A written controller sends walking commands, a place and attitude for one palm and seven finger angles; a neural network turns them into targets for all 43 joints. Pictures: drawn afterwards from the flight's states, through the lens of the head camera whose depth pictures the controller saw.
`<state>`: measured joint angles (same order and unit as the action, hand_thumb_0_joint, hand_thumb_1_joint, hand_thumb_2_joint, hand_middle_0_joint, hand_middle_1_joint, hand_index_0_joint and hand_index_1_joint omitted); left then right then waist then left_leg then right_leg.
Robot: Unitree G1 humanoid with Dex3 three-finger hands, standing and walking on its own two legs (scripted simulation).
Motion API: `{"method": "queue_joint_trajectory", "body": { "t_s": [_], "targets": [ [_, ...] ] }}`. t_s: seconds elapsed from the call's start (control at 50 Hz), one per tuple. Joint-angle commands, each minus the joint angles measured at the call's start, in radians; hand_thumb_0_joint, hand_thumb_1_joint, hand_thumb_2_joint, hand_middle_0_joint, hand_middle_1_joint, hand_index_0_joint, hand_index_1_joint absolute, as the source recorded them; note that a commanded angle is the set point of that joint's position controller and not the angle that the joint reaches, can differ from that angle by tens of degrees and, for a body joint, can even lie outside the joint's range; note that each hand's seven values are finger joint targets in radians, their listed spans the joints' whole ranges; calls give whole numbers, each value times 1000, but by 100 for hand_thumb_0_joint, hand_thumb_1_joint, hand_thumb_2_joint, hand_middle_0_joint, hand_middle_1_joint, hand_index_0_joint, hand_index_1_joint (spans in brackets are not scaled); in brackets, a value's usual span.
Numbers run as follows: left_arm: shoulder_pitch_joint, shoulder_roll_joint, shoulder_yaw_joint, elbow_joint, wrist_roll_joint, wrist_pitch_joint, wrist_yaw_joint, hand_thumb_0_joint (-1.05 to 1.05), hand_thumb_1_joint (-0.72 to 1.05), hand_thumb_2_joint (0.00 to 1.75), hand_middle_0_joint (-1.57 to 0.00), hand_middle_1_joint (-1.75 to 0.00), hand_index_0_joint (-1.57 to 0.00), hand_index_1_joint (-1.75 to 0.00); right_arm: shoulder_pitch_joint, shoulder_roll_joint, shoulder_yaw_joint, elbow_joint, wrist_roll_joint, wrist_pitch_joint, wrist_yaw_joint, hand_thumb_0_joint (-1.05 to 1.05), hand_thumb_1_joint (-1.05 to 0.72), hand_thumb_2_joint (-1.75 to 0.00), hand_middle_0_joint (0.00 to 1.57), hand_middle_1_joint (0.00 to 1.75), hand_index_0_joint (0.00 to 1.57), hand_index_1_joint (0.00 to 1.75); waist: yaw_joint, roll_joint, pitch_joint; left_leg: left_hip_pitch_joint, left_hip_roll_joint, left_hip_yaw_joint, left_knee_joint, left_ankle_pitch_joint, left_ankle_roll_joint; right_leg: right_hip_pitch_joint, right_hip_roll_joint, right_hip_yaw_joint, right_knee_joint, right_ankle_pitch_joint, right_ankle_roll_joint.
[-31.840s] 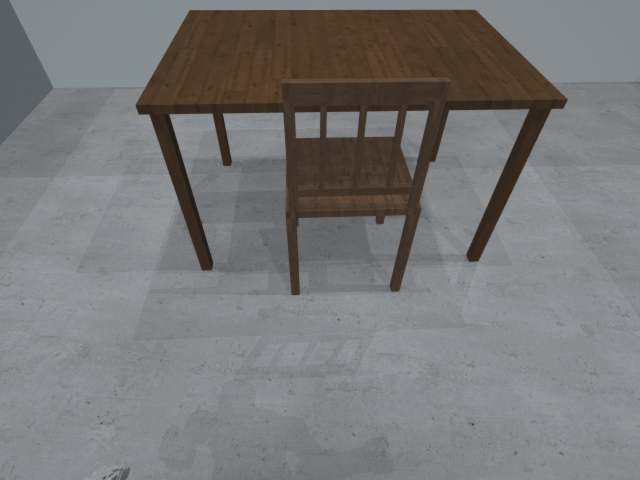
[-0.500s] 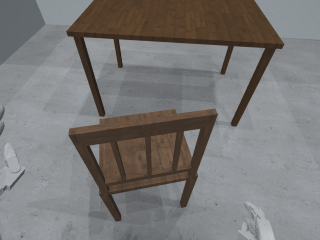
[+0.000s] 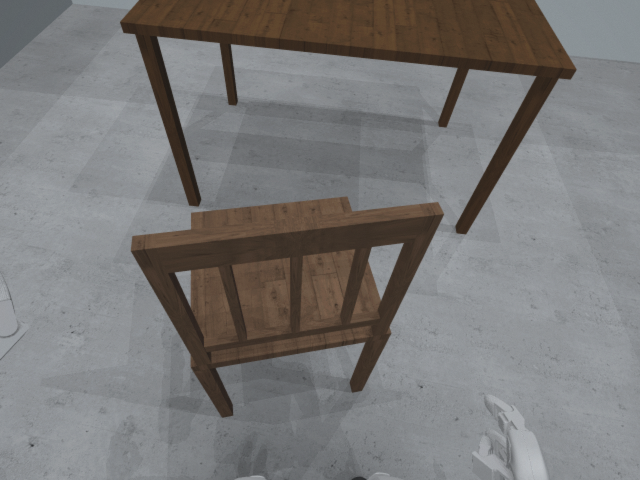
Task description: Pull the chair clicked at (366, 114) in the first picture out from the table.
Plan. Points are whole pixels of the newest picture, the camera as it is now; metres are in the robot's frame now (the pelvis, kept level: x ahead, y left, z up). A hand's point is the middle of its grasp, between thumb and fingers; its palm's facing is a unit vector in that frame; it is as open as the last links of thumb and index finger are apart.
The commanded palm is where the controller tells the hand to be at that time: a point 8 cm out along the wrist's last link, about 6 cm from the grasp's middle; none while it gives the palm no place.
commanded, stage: step back with the hand held close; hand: left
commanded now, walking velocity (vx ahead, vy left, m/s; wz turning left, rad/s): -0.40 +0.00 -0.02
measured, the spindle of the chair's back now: (295, 295) +0.40 +0.06 -0.10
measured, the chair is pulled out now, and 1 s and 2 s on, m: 0.60 0.60 0.60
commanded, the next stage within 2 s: stop stepping back and stand still in 0.62 s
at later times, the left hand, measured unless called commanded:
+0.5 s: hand (70, 384) +0.17 +0.20 +0.17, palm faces +0.25 -0.73 -0.63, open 7.4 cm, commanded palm +0.11 +0.25 +0.19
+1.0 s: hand out of the picture +0.02 +0.16 +0.16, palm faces +0.43 -0.77 -0.47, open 7.4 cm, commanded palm -0.03 +0.19 +0.19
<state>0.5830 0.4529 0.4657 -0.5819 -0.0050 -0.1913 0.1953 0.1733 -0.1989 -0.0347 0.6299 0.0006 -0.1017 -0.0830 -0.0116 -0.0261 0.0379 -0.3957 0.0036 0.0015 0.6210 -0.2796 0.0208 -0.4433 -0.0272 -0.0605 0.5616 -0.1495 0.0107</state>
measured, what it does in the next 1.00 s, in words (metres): walks backwards: right foot, then right foot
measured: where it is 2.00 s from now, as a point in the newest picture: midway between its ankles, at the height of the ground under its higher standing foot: outside the picture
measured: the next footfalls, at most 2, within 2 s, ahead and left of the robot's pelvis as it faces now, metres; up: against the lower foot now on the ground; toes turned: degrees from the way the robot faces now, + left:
right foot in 0.16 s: -0.05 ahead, -0.15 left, +0.00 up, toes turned -4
right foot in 0.74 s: -0.05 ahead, -0.23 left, +0.00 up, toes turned -5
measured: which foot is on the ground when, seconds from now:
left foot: down 0.00-0.78, up 0.80-1.00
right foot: up 0.00-0.14, down 0.16-0.48, up 0.50-0.72, down 0.74-1.00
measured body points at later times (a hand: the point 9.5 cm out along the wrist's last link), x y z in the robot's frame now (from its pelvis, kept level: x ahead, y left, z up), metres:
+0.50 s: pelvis -0.05 -0.05 +0.01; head +0.01 -0.04 +0.46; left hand +0.15 +0.24 +0.21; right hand +0.13 -0.31 -0.07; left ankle -0.02 +0.06 -0.73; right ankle -0.08 -0.15 -0.71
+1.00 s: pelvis -0.18 -0.11 +0.01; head -0.20 -0.10 +0.46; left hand -0.01 +0.20 +0.19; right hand -0.07 -0.38 -0.08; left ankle -0.26 +0.01 -0.68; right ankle -0.09 -0.23 -0.72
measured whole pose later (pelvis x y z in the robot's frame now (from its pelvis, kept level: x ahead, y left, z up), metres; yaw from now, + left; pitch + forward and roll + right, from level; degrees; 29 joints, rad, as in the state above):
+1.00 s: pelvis -0.18 -0.11 +0.01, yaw -2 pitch +0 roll +2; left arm 0.55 0.41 0.43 -0.40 -0.02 -0.16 0.16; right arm 0.29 -0.24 -0.03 0.67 0.01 -0.09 -0.07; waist -0.03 -0.05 -0.06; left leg -0.26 -0.01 0.07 0.85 -0.44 0.01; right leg -0.38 -0.10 -0.08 0.49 -0.17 0.01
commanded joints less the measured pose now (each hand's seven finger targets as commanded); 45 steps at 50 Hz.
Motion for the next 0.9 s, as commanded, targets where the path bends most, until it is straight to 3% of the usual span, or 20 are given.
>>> {"method": "queue_joint_trajectory", "body": {
  "t_s": [0.0, 0.08, 0.16, 0.22, 0.24, 0.26, 0.28, 0.32, 0.36, 0.4, 0.42, 0.46, 0.5, 0.56, 0.68, 0.72, 0.74, 0.76, 0.78, 0.88],
  "targets": [
    [-18, 161, 165, -252, -11, -90, 9, 0, 90, 90, -20, -30, -20, -30, -73, -122, -50, -134, -11, -89, -11, 0, -90, -90, 20, 30, 20, 30, 16, 283, -192, -174, 312, -224, -274, 274, 104, 281, 5, 66, 292, -178, -7],
    [3, 108, 109, -186, -38, -99, -12, 0, 90, 90, -20, -30, -20, -30, -36, -128, -60, -73, -17, -114, 5, 0, -90, -90, 20, 30, 20, 30, 13, 218, -167, 228, 291, -199, -160, 810, 94, 42, -3, 50, 94, -227, -26],
    [-53, 99, 78, -178, -37, -112, -29, 0, 90, 90, -20, -30, -20, -30, -65, -131, -45, -44, -27, -120, 23, 0, -90, -90, 20, 30, 20, 30, 18, 267, -214, 409, 259, -174, -75, 930, 57, 65, -9, 60, -172, -62, -25],
    [-35, 163, 126, -241, -36, -130, -45, 0, 90, 90, -20, -30, -20, -30, -102, -129, -37, -88, -15, -90, 33, 0, -90, -90, 20, 30, 20, 30, 51, 145, -316, 342, 187, -90, 35, 705, 17, 263, -31, 36, -304, 317, -14],
    [-7, 199, 150, -259, -35, -128, -49, 0, 90, 90, -20, -30, -20, -30, -88, -122, -45, -111, -1, -69, 33, 0, -90, -90, 20, 30, 20, 30, 48, -33, -380, 272, 110, -10, 119, 579, -6, 380, -84, 60, -268, 613, -26],
    [24, 206, 161, -238, -43, -126, -56, 0, 90, 90, -20, -30, -20, -30, -95, -125, -58, -151, 9, -55, 29, 0, -90, -90, 20, 30, 20, 30, 50, -226, -370, 57, 9, 73, 240, 187, -37, 480, -192, 137, -190, 980, -73],
    [68, 210, 185, -204, -53, -125, -53, 0, 90, 90, -20, -30, -20, -30, -112, -114, -54, -181, 29, -55, 23, 0, -90, -90, 20, 30, 20, 30, 54, -273, -355, -113, -50, 42, 339, -246, -42, 553, -301, 203, -135, 1181, -125],
    [161, 208, 226, -130, -57, -105, -44, 0, 90, 90, -20, -30, -20, -30, -137, -81, -29, -190, 34, -42, 6, 0, -90, -90, 20, 30, 20, 30, 49, -132, -300, -204, -2, -55, 333, -293, -36, 553, -333, 191, -117, 1071, -134],
    [173, 171, 202, -101, -42, -98, -32, 0, 90, 90, -20, -30, -20, -30, -157, -51, 13, -172, 18, -19, -2, 0, -90, -90, 20, 30, 20, 30, 15, -50, -286, -165, 5, -2, 74, -220, -35, 577, -260, 128, -54, 1075, -114],
    [134, 162, 177, -139, -50, -99, -22, 0, 90, 90, -20, -30, -20, -30, -126, -60, 6, -164, 16, -3, -15, 0, -90, -90, 20, 30, 20, 30, -18, -30, -260, 32, -22, 70, -243, 142, -40, 482, -149, 38, 61, 989, -43],
    [113, 164, 156, -165, -58, -104, -22, 0, 90, 90, -20, -30, -20, -30, -120, -71, -6, -159, 17, -2, -18, 0, -90, -90, 20, 30, 20, 30, -17, 3, -242, 183, 32, 51, -311, 431, -25, 356, -89, 1, 112, 754, -4],
    [122, 135, 118, -181, -70, -106, -27, 0, 90, 90, -20, -30, -20, -30, -84, -111, -59, -137, 15, -27, -3, 0, -90, -90, 20, 30, 20, 30, 12, 160, -276, 472, 342, -227, -214, 1066, 116, -32, 5, 69, 336, -279, 18],
    [90, 86, 85, -144, -61, -114, -39, 0, 90, 90, -20, -30, -20, -30, -40, -134, -78, -105, 9, -73, 16, 0, -90, -90, 20, 30, 20, 30, 4, 135, -200, 413, 398, -179, -235, 1017, 160, -126, 53, 158, 620, -429, -5],
    [-13, 165, 133, -238, -51, -88, -21, 0, 90, 90, -20, -30, -20, -30, -66, -121, -69, -103, -6, -85, 7, 0, -90, -90, 20, 30, 20, 30, 15, 236, -178, 283, 334, -117, -198, 885, 131, -22, -24, 149, 423, -335, 4],
    [0, 188, 182, -229, -53, -115, -29, 0, 90, 90, -20, -30, -20, -30, -60, -132, -38, -130, 12, -132, 13, 0, -90, -90, 20, 30, 20, 30, 39, 268, -100, -138, 233, -112, -146, -43, 77, 353, -45, 25, 5, -27, -14],
    [16, 190, 195, -130, -36, -122, -28, 0, 90, 90, -20, -30, -20, -30, -29, -125, -36, -137, 19, -132, 19, 0, -90, -90, 20, 30, 20, 30, 29, 142, -81, -154, 128, -2, 16, -306, 12, 299, -81, 38, -99, -28, -15],
    [10, 206, 190, -91, -24, -111, -24, 0, 90, 90, -20, -30, -20, -30, -5, -122, -40, -139, 16, -118, 19, 0, -90, -90, 20, 30, 20, 30, 21, -11, -83, -83, 40, 65, 203, -340, -33, 172, -150, 143, -229, -116, -38],
    [3, 165, 120, -82, -30, -86, -30, 0, 90, 90, -20, -30, -20, -30, 29, -135, -62, -149, 24, -92, 25, 0, -90, -90, 20, 30, 20, 30, 11, -272, -116, 20, -42, 30, 489, -309, -64, -66, -325, 506, -432, -491, -136],
    [-50, 147, 85, -75, -42, -62, -26, 0, 90, 90, -20, -30, -20, -30, 18, -149, -68, -143, 25, -72, 28, 0, -90, -90, 20, 30, 20, 30, -8, -258, -58, 40, -20, -49, 650, -218, -56, -164, -396, 570, -497, -623, -159],
    [-102, 189, 118, 33, -30, -48, -18, 0, 90, 90, -20, -30, -20, -30, -27, -119, -16, -131, 11, -31, 0, 0, -90, -90, 20, 30, 20, 30, -26, -136, -95, 68, -7, 40, 422, -154, -36, -47, -239, 218, -375, -602, -58]
  ]
}}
